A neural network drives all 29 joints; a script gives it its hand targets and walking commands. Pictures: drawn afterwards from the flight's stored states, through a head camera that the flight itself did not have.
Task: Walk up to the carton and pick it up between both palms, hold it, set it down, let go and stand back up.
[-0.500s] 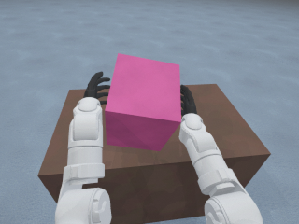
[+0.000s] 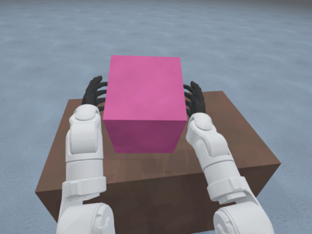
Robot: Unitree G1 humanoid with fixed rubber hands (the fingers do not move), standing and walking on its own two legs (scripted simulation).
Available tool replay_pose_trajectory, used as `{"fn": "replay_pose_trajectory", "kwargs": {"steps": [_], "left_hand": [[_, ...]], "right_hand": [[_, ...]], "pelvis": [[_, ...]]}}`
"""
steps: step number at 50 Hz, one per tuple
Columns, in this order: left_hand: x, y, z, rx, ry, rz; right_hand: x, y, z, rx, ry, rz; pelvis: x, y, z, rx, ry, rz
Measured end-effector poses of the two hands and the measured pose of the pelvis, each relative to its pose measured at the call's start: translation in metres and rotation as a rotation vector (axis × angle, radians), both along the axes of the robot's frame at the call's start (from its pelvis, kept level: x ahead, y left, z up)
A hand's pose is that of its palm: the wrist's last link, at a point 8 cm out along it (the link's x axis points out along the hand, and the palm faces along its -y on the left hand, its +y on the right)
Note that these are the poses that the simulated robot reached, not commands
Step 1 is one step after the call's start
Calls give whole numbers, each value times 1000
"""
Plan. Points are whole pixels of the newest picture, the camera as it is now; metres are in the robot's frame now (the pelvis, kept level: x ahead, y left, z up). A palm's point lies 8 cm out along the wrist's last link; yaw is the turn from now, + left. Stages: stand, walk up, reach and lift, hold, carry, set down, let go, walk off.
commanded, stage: hold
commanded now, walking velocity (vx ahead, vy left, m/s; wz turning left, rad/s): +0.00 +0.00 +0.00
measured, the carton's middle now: (145, 108) +0.38 +0.01 +0.18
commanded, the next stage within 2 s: none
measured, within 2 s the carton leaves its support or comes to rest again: neither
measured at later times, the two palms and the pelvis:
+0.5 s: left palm (91, 113) +0.35 +0.14 +0.20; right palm (194, 124) +0.34 -0.12 +0.16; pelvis -0.02 +0.00 +0.00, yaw +0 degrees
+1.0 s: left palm (91, 106) +0.36 +0.14 +0.21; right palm (196, 112) +0.35 -0.12 +0.19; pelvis +0.00 +0.00 +0.00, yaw +0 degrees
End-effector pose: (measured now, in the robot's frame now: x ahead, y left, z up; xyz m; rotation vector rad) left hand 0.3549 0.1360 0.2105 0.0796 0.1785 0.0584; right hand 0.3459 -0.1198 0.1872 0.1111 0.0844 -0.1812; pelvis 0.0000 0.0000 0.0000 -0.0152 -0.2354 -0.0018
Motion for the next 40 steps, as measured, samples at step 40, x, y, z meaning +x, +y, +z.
{"fn": "replay_pose_trajectory", "kwargs": {"steps": [40], "left_hand": [[17, 3, -2, 9, -10, 20]], "right_hand": [[18, 5, -13, -4, 5, 7]], "pelvis": [[3, 0, 1, 0, 43, -1]]}}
